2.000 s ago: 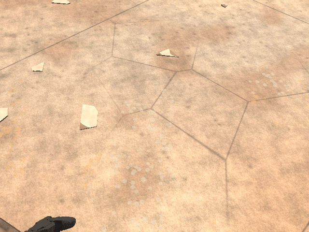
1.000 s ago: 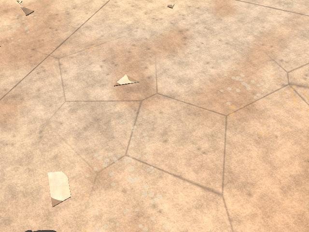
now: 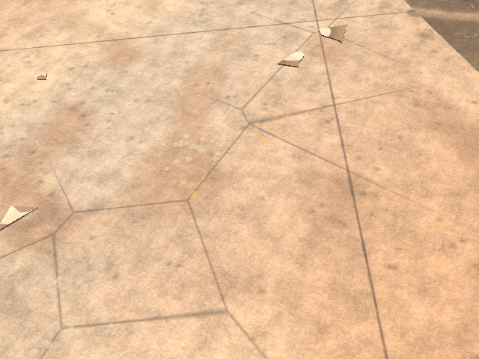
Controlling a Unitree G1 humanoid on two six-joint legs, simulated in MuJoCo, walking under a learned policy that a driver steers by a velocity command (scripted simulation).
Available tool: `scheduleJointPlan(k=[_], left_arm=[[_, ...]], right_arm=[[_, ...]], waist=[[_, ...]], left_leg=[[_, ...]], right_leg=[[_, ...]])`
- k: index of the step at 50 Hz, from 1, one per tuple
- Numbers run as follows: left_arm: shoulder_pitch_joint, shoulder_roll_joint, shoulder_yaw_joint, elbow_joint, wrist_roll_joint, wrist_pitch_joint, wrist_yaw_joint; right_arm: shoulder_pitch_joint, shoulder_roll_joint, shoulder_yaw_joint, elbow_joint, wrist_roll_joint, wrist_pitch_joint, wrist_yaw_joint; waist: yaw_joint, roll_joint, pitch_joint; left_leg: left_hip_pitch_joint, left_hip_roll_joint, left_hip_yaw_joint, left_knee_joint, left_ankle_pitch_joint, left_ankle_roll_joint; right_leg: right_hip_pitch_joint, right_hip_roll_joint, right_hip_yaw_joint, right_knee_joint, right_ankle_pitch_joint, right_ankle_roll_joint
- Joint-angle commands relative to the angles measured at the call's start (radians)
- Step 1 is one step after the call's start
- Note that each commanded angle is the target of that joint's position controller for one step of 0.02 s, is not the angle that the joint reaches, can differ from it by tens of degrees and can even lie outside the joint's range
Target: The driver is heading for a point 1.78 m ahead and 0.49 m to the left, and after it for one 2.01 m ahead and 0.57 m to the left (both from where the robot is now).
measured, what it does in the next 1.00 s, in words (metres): steps on the spot: left foot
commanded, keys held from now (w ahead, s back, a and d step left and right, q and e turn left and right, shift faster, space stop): no key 0.80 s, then w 0.20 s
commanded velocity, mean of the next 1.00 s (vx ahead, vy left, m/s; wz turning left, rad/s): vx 0.03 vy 0.00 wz -0.05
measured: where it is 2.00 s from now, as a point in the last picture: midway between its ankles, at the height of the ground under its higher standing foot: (281, 335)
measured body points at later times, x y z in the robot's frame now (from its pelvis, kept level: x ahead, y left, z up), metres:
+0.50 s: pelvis +0.01 +0.02 -0.01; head +0.02 +0.02 +0.44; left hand +0.14 +0.28 -0.12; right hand +0.13 -0.23 -0.12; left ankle +0.00 +0.15 -0.74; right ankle +0.01 -0.08 -0.74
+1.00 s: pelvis +0.04 +0.03 -0.01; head +0.03 +0.03 +0.44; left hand +0.09 +0.29 -0.15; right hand +0.08 -0.24 -0.15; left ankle +0.00 +0.15 -0.74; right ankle +0.01 -0.08 -0.74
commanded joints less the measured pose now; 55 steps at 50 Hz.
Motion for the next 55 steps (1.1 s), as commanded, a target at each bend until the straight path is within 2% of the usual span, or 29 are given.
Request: scheduleJointPlan(k=[1,4,6,7,8,9,10,11,12,14,22,40,41,43,44,46,48,51,53,54,55], left_arm=[[-0.023,0.156,0.042,-0.046,0.003,-0.011,-0.001],[-0.028,0.147,0.035,-0.020,-0.001,-0.009,-0.013],[-0.051,0.119,0.022,-0.002,-0.014,-0.009,-0.015],[-0.022,0.103,0.016,0.015,-0.011,-0.016,-0.016],[0.004,0.094,0.013,0.024,0.007,-0.025,-0.018],[0.054,0.090,0.019,0.028,0.009,-0.031,-0.023],[-0.001,0.112,0.018,0.035,0.017,-0.029,-0.021],[-0.039,0.124,0.024,0.032,0.010,-0.024,-0.019],[-0.049,0.111,0.023,0.035,0.005,-0.019,-0.014],[-0.036,0.103,0.023,0.042,0.004,-0.007,-0.011],[0.000,0.093,0.027,0.100,-0.001,-0.008,-0.002],[0.030,0.103,0.027,0.260,-0.007,-0.005,0.017],[0.048,0.096,0.025,0.278,-0.008,-0.004,0.017],[0.063,0.116,0.034,0.294,-0.020,-0.003,0.019],[0.060,0.117,0.034,0.292,-0.022,-0.010,0.019],[0.067,0.109,0.031,0.294,-0.029,-0.039,0.013],[0.076,0.107,0.031,0.300,-0.036,-0.068,0.001],[0.062,0.092,0.026,0.295,-0.041,-0.098,-0.015],[0.032,0.077,0.020,0.282,-0.040,-0.120,-0.025],[0.036,0.060,0.014,0.275,-0.039,-0.132,-0.032],[0.044,0.066,0.013,0.274,-0.035,-0.143,-0.039]], right_arm=[[-0.045,-0.051,-0.002,-0.075,0.000,-0.013,0.001],[-0.032,-0.057,-0.001,-0.070,0.004,-0.017,0.003],[0.012,-0.034,0.007,-0.050,-0.004,-0.029,0.008],[0.023,-0.050,0.009,-0.047,-0.018,-0.037,0.009],[0.036,-0.097,0.005,-0.053,-0.025,-0.042,0.006],[0.002,-0.147,-0.009,-0.035,-0.010,-0.043,0.007],[-0.019,-0.081,0.003,-0.047,-0.003,-0.047,0.015],[-0.021,-0.055,0.012,-0.044,-0.011,-0.051,0.017],[-0.024,-0.058,0.013,-0.041,-0.017,-0.055,0.016],[-0.008,-0.051,0.018,-0.032,-0.015,-0.065,0.014],[0.015,-0.052,0.030,-0.007,-0.013,-0.062,0.001],[0.051,-0.048,0.045,0.127,-0.009,-0.058,-0.005],[0.071,-0.042,0.047,0.144,-0.008,-0.056,-0.006],[0.073,-0.060,0.040,0.153,0.004,-0.052,-0.011],[0.069,-0.062,0.040,0.149,0.007,-0.056,-0.014],[0.086,-0.061,0.042,0.148,0.014,-0.081,-0.010],[0.109,-0.066,0.039,0.153,0.019,-0.107,0.000],[0.143,-0.071,0.039,0.155,0.023,-0.131,0.015],[0.196,-0.097,0.033,0.163,0.028,-0.139,0.020],[0.217,-0.130,0.024,0.171,0.033,-0.140,0.022],[0.230,-0.143,0.018,0.172,0.035,-0.139,0.024]], waist=[[0.028,-0.184,-0.093],[0.029,-0.177,-0.071],[-0.015,-0.147,-0.072],[-0.018,-0.107,-0.086],[0.003,-0.039,-0.112],[0.070,0.104,-0.111],[0.022,0.080,-0.108],[0.008,0.058,-0.092],[0.007,0.046,-0.091],[0.004,0.032,-0.081],[-0.003,-0.039,-0.066],[-0.001,-0.040,-0.041],[-0.001,-0.041,-0.063],[0.004,-0.039,-0.005],[0.005,-0.040,0.045],[0.003,-0.043,0.090],[-0.001,-0.040,0.069],[-0.010,-0.013,0.052],[-0.024,0.043,0.055],[-0.014,0.115,0.053],[-0.008,0.132,0.047]], left_leg=[[0.061,0.014,-0.012,-0.156,-0.023,0.003],[0.126,0.005,-0.006,-0.286,-0.037,0.016],[0.245,-0.005,0.006,-0.510,0.141,0.035],[0.336,0.021,-0.034,-0.573,0.297,0.050],[0.405,0.096,-0.107,-0.563,0.484,0.075],[0.346,0.098,-0.095,-0.508,0.405,0.125],[0.285,0.070,-0.083,-0.527,0.270,0.136],[0.265,0.056,-0.072,-0.535,0.219,0.120],[0.257,0.045,-0.064,-0.533,0.221,0.105],[0.262,0.038,-0.054,-0.527,0.236,0.095],[0.265,0.025,-0.045,-0.522,0.229,0.101],[0.270,-0.003,-0.027,-0.553,0.225,0.099],[0.278,-0.016,-0.014,-0.555,0.126,0.102],[0.210,-0.033,-0.015,-0.536,-0.196,0.133],[0.163,-0.021,-0.040,-0.537,-0.306,0.152],[0.131,0.010,-0.093,-0.533,-0.353,0.184],[0.148,0.035,-0.136,-0.523,-0.311,0.208],[0.206,0.054,-0.196,-0.553,-0.277,0.243],[0.295,0.102,-0.292,-0.605,-0.232,0.284],[0.359,0.170,-0.381,-0.632,-0.131,0.317],[0.420,0.222,-0.424,-0.619,0.032,0.339]], right_leg=[[0.080,-0.239,0.203,-0.118,0.220,-0.171],[0.053,-0.243,0.244,-0.104,0.170,-0.177],[0.018,-0.211,0.233,-0.075,0.153,-0.138],[-0.015,-0.185,0.223,-0.067,0.129,-0.094],[-0.046,-0.135,0.182,-0.025,0.064,-0.046],[-0.026,-0.063,0.104,-0.051,-0.012,-0.010],[0.032,-0.050,0.084,-0.034,-0.013,0.017],[0.036,-0.050,0.081,-0.020,-0.005,0.017],[0.042,-0.058,0.085,-0.014,0.025,0.008],[0.033,-0.062,0.092,-0.018,0.063,-0.001],[0.038,-0.063,0.088,-0.022,0.106,0.012],[0.071,-0.066,0.075,-0.038,0.144,0.023],[0.078,-0.054,0.063,-0.043,0.042,0.020],[0.003,-0.031,0.057,-0.030,-0.340,-0.008],[-0.053,-0.042,0.077,-0.035,-0.457,-0.024],[-0.101,-0.073,0.122,-0.036,-0.494,-0.050],[-0.098,-0.093,0.150,-0.017,-0.443,-0.066],[-0.117,-0.071,0.132,0.021,-0.365,-0.072],[-0.183,-0.034,0.074,0.104,-0.276,-0.063],[-0.228,-0.014,0.023,0.170,-0.195,-0.053],[-0.267,-0.021,-0.010,0.208,-0.111,-0.043]])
